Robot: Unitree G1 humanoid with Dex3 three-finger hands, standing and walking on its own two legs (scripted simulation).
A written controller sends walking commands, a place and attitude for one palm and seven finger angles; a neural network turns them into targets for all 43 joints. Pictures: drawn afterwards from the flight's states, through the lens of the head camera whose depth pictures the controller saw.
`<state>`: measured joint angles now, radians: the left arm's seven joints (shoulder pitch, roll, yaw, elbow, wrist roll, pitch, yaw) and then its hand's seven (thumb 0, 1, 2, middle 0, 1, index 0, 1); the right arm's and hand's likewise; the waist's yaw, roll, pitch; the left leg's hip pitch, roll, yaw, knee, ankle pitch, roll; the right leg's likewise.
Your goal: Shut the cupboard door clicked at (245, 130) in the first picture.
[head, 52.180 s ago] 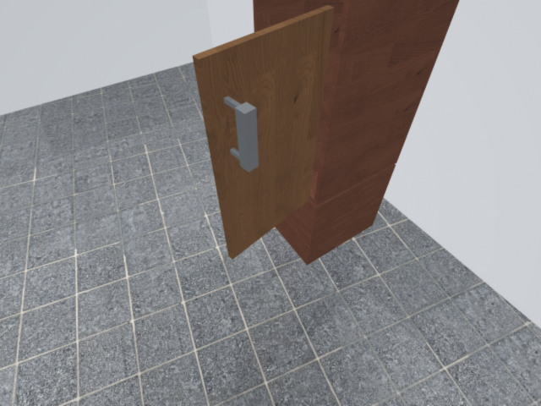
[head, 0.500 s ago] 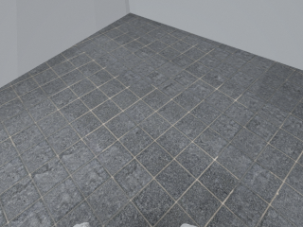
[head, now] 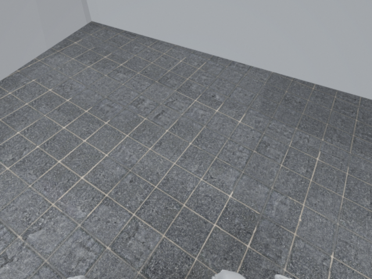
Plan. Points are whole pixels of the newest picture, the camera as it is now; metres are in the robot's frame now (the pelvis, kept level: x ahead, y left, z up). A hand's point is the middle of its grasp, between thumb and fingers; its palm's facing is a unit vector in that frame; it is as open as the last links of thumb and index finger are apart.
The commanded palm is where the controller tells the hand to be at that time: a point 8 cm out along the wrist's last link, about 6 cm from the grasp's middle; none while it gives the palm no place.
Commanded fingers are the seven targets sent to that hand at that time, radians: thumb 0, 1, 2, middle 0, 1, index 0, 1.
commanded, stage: turn to face it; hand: left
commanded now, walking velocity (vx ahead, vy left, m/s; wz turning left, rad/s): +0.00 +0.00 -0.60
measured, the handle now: out of the picture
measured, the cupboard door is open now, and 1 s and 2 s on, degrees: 20 20 20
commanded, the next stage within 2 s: none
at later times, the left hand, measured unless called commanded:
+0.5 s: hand (122, 264) +0.17 +0.17 -0.19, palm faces -0.28 -0.94 -0.20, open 7.3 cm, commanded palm none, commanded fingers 0.00 0.90 0.90 -0.20 -0.30 -0.20 -0.30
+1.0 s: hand (150, 243) +0.22 +0.10 -0.16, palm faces -0.56 -0.79 -0.26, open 7.3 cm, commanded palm none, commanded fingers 0.00 0.90 0.90 -0.20 -0.30 -0.20 -0.30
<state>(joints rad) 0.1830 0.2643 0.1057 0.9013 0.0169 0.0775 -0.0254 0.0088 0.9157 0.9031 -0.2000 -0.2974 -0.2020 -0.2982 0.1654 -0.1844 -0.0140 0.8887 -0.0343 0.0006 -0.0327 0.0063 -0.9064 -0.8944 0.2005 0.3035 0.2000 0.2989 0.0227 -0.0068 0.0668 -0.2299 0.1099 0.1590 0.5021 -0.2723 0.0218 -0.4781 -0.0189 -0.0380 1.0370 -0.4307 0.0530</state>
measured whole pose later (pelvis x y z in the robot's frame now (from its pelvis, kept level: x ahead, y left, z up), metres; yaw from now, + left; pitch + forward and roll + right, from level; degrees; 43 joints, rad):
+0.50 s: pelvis +0.03 +0.01 -0.02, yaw -18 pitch +1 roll -1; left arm 0.18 0.23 0.06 0.88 0.02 0.07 -0.01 0.01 0.91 0.90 -0.21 -0.30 -0.21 -0.30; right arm 0.20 -0.24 -0.04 0.87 -0.01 0.02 -0.02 0.01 -0.91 -0.90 0.20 0.30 0.20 0.30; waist -0.01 -0.02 0.07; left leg -0.35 0.06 0.05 0.62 -0.32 -0.05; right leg -0.33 0.02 0.09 0.61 -0.30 0.04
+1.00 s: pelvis +0.02 +0.00 -0.01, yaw -36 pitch +1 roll -1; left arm 0.17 0.21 0.06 0.87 0.02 0.04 0.00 0.01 0.91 0.90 -0.20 -0.30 -0.21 -0.30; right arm 0.20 -0.27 -0.06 0.92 -0.02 0.07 -0.03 0.01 -0.91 -0.89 0.20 0.30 0.20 0.30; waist -0.02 0.06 0.08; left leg -0.48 0.11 0.06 1.07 -0.47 -0.07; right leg -0.27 0.01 -0.01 0.56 -0.30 0.00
